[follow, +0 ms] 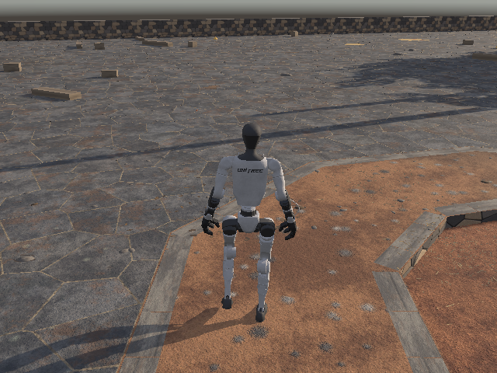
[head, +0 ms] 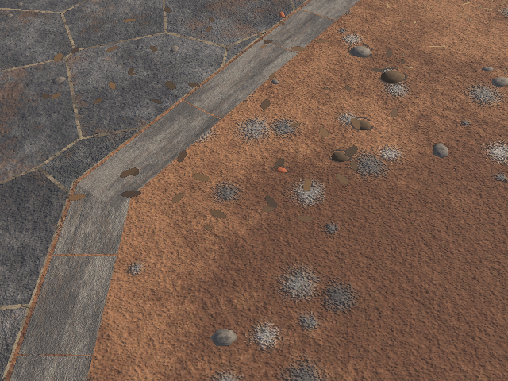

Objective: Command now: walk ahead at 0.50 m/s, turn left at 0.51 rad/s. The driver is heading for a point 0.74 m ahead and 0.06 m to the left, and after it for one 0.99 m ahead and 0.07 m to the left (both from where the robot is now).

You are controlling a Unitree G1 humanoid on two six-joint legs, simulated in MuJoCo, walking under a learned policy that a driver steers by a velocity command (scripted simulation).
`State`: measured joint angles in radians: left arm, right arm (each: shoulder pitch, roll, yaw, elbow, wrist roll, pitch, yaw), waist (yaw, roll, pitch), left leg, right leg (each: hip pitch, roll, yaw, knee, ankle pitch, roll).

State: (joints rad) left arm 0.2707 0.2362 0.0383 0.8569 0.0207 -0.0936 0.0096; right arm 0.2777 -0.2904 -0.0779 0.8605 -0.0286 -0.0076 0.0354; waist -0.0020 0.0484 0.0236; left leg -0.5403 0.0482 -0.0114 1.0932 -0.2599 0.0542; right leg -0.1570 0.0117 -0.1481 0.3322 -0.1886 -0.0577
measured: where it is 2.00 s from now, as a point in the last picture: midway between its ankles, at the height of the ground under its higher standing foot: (247, 245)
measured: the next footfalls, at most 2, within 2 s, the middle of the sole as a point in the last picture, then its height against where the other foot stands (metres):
left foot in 0.32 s outside the picture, level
right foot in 0.88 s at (262, 335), level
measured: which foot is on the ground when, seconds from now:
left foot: up 0.00-0.30, down 0.32-0.90, up 0.92-1.00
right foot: down 0.00-0.34, up 0.36-0.86, down 0.88-1.00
